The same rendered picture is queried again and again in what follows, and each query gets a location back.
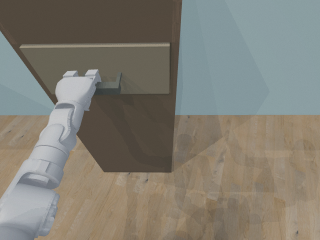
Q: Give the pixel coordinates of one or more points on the robot left upper arm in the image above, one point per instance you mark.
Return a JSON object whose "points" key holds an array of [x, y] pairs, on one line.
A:
{"points": [[28, 212]]}

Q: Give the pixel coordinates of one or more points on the handle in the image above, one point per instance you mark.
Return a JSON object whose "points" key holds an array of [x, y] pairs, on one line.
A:
{"points": [[108, 88]]}

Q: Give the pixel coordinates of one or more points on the robot left hand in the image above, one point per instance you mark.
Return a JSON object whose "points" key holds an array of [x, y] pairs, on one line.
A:
{"points": [[79, 89]]}

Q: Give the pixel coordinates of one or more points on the left robot forearm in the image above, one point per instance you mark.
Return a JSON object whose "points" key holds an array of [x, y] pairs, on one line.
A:
{"points": [[44, 167]]}

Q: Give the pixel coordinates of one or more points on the drawer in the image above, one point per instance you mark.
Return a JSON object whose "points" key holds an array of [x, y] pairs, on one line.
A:
{"points": [[145, 67]]}

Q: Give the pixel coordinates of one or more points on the cabinet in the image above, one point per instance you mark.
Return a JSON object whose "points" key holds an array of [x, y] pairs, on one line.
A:
{"points": [[124, 133]]}

